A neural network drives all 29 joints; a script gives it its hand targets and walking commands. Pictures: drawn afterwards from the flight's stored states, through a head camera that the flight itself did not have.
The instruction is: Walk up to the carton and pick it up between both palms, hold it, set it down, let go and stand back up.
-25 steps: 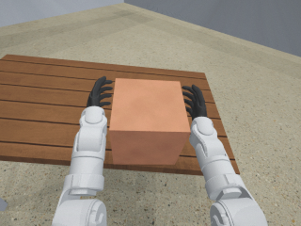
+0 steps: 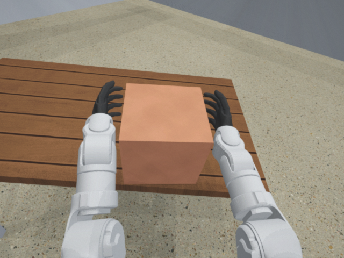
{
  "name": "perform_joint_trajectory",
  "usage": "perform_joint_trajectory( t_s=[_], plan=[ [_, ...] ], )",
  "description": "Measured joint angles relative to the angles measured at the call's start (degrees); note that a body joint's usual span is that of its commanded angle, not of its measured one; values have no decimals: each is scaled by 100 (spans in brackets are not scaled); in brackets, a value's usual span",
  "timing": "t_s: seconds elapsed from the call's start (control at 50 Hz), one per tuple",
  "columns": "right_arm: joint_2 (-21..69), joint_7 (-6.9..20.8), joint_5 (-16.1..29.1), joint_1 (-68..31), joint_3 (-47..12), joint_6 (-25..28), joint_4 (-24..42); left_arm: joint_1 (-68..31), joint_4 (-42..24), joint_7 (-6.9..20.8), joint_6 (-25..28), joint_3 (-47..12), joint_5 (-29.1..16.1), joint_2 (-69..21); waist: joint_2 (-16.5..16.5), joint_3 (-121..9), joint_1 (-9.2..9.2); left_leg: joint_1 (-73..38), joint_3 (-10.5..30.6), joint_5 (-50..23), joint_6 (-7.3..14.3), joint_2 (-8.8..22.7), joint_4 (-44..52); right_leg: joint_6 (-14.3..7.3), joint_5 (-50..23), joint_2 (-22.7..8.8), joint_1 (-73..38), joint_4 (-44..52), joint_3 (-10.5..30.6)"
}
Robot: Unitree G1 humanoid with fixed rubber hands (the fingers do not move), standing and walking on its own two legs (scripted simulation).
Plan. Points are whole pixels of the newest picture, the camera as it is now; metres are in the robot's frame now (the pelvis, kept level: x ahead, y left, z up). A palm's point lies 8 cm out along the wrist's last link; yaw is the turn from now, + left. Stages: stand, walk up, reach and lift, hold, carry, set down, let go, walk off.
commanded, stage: reach and lift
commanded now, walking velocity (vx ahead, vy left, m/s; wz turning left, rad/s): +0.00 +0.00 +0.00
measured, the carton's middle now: (162, 135) +0.38 +0.00 +0.10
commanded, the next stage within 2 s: hold in 0.40 s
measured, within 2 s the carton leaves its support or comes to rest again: neither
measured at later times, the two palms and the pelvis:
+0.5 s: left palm (102, 118) +0.36 +0.14 +0.17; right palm (224, 128) +0.35 -0.13 +0.15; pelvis -0.01 +0.01 +0.00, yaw -1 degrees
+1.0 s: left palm (96, 119) +0.35 +0.14 +0.18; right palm (224, 125) +0.34 -0.13 +0.17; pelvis -0.01 +0.00 +0.00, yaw +0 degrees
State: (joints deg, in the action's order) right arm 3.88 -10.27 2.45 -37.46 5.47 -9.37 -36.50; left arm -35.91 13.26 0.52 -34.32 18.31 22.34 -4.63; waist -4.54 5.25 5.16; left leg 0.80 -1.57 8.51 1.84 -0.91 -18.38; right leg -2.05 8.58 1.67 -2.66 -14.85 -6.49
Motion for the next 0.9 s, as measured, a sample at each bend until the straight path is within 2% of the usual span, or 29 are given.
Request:
perform_joint_trajectory(
  t_s=[0.1,0.26,0.36,0.46,0.58,0.7,0.9],
  plan=[
    [-117,-103,251,179,-322,-11,279,257,-321,-16,-20,-158,-47,4,23,21,117,-48,36,116,-1,0,-130,22,51,2,-119,2,-32],
    [-249,-168,462,477,-666,-65,646,583,-836,61,-163,-204,129,-175,113,128,139,-287,-46,149,38,5,-105,43,6,8,-368,108,54],
    [-202,-99,296,442,-514,-64,517,428,-688,71,-235,-122,166,-226,117,180,44,-227,-99,72,58,-2,-69,33,-31,-6,-243,37,98],
    [-132,31,71,176,-156,6,340,96,-427,-41,-215,-126,83,-154,98,191,-59,17,-123,-63,66,-4,-15,7,-107,-14,60,-26,112],
    [-112,107,-33,-115,48,63,204,-137,-314,-132,-195,-154,30,-53,69,88,-74,136,-133,-139,51,15,57,-13,-174,7,195,25,122],
    [-150,97,78,-131,-94,-23,116,-52,-416,-47,-356,-88,172,-97,41,21,-16,-84,-119,-73,24,33,86,-15,-129,32,-48,101,119],
    [-201,-113,440,216,-601,-199,555,460,-1010,132,-547,-79,201,-174,67,122,51,-365,-58,51,2,36,-17,-19,-19,37,-379,67,63]
  ],
)
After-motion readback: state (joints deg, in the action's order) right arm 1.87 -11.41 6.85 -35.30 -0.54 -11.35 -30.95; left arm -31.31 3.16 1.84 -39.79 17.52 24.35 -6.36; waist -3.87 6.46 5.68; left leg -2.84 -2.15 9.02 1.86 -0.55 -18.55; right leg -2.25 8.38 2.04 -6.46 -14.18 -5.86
